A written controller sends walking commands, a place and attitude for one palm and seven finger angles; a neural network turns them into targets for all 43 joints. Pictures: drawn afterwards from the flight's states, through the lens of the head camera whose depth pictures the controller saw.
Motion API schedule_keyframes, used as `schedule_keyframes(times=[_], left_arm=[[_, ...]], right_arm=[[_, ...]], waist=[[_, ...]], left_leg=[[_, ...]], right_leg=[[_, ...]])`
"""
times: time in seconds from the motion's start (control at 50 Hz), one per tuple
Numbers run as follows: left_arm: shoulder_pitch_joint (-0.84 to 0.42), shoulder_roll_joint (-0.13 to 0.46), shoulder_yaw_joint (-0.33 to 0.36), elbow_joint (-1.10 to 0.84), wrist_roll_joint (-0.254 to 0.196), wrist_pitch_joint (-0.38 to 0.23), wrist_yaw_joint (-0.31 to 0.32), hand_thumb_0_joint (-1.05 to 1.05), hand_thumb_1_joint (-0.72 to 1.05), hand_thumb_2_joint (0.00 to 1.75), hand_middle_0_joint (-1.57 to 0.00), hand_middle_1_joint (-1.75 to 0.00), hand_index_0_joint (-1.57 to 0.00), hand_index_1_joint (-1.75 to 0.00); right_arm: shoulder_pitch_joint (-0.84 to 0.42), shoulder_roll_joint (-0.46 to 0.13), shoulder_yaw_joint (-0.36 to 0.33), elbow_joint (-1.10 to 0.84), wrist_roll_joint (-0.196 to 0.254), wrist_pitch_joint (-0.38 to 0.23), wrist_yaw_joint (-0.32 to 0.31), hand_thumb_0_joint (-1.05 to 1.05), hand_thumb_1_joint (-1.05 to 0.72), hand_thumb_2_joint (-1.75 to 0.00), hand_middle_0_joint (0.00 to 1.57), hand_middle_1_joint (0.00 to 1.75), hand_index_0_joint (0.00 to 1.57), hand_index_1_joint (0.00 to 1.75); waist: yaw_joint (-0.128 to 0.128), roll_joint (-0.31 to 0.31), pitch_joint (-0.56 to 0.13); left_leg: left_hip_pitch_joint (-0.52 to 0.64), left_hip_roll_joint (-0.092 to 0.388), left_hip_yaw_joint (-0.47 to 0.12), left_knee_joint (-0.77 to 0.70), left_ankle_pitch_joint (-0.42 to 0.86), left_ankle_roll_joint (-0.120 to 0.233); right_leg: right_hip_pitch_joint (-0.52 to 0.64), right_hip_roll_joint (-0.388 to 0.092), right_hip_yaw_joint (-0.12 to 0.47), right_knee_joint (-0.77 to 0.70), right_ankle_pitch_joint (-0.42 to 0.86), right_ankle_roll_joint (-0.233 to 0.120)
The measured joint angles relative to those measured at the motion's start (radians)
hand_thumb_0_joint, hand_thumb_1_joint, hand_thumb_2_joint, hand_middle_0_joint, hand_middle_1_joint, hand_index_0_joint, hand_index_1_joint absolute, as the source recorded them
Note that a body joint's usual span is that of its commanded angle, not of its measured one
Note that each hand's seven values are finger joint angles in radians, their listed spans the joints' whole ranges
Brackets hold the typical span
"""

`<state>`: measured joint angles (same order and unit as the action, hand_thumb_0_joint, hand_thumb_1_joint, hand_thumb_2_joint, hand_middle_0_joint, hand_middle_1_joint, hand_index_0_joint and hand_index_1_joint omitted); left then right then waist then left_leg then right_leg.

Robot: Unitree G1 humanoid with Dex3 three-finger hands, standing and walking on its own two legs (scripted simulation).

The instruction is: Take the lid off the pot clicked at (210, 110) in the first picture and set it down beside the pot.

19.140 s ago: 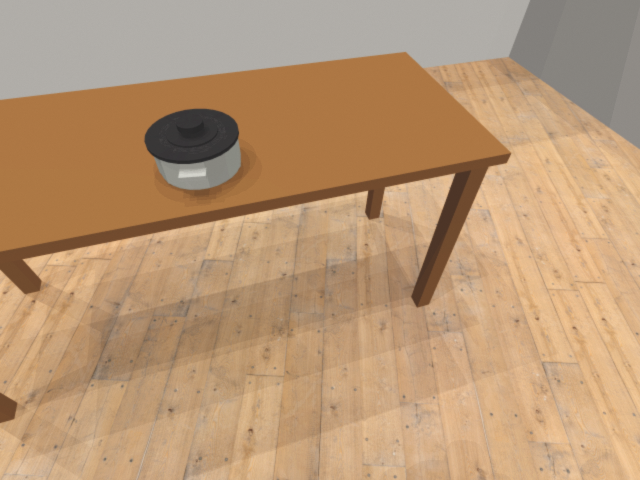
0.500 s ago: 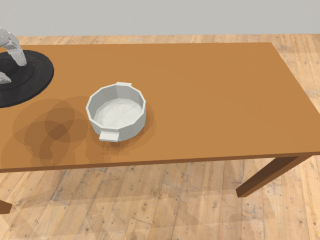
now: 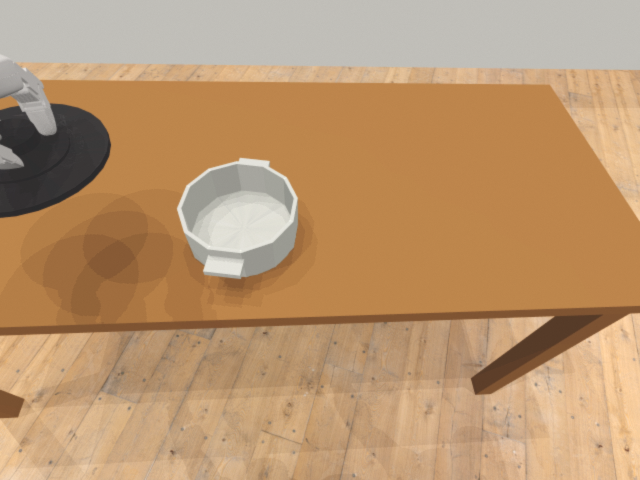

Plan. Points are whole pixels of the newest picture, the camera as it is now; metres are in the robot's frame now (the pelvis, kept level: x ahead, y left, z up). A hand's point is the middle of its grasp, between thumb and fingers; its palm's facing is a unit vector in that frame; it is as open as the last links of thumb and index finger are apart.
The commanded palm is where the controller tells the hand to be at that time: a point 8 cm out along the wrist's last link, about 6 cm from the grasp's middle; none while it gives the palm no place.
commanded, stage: lower the lid onto the table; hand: left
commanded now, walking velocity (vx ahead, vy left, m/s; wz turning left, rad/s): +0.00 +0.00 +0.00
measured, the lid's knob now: (11, 137) +0.47 +0.35 +0.15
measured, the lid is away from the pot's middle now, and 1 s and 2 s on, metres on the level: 0.24 0.23 0.23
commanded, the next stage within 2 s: none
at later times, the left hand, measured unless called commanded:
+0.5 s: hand (14, 155) +0.45 +0.34 +0.15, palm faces -0.38 -0.11 -0.92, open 8.1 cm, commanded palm +0.47 +0.34 +0.21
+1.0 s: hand (31, 179) +0.44 +0.33 +0.12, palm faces -0.41 -0.09 -0.91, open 8.1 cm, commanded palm +0.48 +0.34 +0.18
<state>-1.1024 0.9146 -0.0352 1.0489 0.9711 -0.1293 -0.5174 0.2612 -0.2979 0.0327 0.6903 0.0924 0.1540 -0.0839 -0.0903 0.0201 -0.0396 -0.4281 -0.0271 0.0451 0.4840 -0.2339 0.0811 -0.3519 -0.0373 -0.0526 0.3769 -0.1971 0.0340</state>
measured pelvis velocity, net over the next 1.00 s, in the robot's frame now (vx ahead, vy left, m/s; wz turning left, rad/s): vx -0.01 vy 0.00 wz -0.01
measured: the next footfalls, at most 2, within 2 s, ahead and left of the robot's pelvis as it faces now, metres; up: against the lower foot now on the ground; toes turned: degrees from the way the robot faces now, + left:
none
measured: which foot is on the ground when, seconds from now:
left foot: down 0.00-1.00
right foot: down 0.00-1.00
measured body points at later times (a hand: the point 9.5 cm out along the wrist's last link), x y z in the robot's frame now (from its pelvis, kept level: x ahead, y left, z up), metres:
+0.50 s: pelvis +0.00 +0.00 +0.00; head +0.07 +0.01 +0.44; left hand +0.46 +0.34 +0.20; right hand +0.03 -0.29 -0.12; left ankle +0.00 +0.06 -0.74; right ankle -0.02 -0.16 -0.74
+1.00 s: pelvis -0.01 +0.00 -0.01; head +0.07 +0.01 +0.44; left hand +0.46 +0.34 +0.17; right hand +0.03 -0.29 -0.12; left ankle +0.00 +0.06 -0.74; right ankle -0.02 -0.16 -0.74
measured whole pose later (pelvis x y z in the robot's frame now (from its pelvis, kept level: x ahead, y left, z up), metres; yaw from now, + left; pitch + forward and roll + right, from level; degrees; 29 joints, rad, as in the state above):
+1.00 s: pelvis -0.01 +0.00 -0.01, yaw -1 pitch +11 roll -3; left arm -0.99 0.89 0.00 1.09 0.98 -0.19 -0.42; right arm 0.29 -0.30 0.03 0.70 0.09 0.15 -0.11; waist -0.10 0.02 -0.05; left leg -0.49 -0.01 0.05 0.55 -0.26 0.07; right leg -0.42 -0.02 -0.05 0.44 -0.22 0.03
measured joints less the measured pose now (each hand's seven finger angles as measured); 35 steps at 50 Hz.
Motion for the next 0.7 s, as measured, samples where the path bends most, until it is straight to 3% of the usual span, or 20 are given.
schedule_keyframes(times=[0.58,0.7], left_arm=[[0.08,0.004,0.068,0.032,0.009,-0.041,0.061,0.02,0.15,0.84,-0.59,-0.9,-0.63,-0.93],[0.096,-0.002,0.049,0.022,0.016,-0.044,0.06,0.02,0.15,0.84,-0.59,-0.9,-0.63,-0.93]], right_arm=[[0.033,-0.004,-0.008,0.008,-0.002,0.014,-0.01,0.01,-0.91,-0.89,0.2,0.3,0.21,0.3],[0.03,-0.001,-0.009,0.007,-0.002,0.014,-0.015,0.01,-0.91,-0.89,0.2,0.3,0.21,0.3]], waist=[[-0.015,0.001,-0.005],[-0.009,0.0,-0.007]], left_leg=[[-0.03,0.014,0.007,0.032,-0.015,-0.006],[-0.041,0.015,0.003,0.042,-0.016,-0.007]], right_leg=[[-0.033,0.012,0.009,0.029,-0.009,0.0],[-0.043,0.013,0.006,0.039,-0.012,-0.003]])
